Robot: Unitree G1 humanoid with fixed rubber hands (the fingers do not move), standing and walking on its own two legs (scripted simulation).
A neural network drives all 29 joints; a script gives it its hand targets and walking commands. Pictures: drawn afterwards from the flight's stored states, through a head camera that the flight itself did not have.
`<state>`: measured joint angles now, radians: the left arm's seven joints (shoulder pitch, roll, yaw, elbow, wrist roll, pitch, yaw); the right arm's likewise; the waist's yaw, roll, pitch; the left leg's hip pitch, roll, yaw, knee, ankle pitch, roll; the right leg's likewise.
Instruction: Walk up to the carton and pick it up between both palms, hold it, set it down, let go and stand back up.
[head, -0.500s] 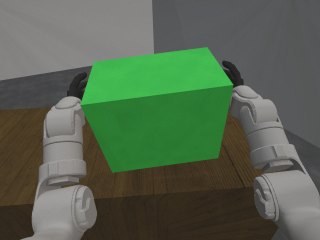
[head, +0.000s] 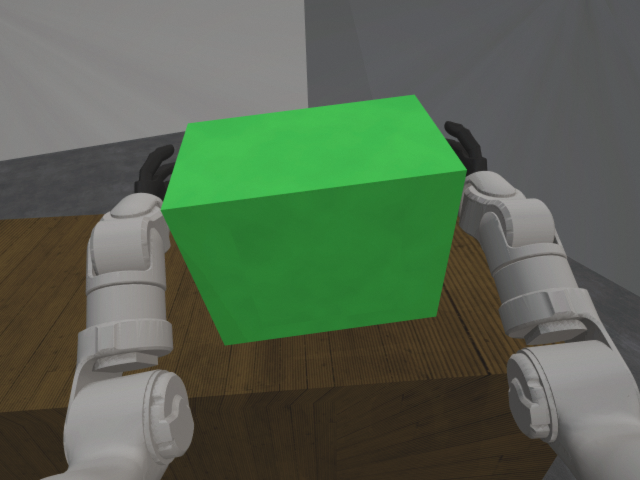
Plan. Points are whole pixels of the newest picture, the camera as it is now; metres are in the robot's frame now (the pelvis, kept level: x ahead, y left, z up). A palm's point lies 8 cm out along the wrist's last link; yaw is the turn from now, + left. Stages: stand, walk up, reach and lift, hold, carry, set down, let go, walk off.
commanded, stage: hold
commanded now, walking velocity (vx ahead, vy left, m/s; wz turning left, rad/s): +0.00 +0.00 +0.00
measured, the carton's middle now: (316, 223) +0.38 +0.00 +0.22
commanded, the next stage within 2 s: set down in 0.22 s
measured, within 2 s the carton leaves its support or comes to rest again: neither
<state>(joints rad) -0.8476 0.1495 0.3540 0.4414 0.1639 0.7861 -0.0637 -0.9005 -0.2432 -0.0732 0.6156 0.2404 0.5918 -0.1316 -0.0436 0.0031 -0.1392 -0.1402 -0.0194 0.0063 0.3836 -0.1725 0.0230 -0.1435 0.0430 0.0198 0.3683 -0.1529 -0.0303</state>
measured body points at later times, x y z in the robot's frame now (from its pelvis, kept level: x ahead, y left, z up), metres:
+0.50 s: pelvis +0.00 +0.00 +0.00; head -0.08 +0.00 +0.44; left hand +0.39 +0.19 +0.27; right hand +0.39 -0.19 +0.28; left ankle +0.03 +0.10 -0.74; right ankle +0.03 -0.10 -0.74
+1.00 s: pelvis +0.02 +0.00 +0.00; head -0.01 +0.00 +0.45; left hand +0.43 +0.19 +0.24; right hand +0.44 -0.19 +0.24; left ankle +0.03 +0.10 -0.74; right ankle +0.03 -0.10 -0.74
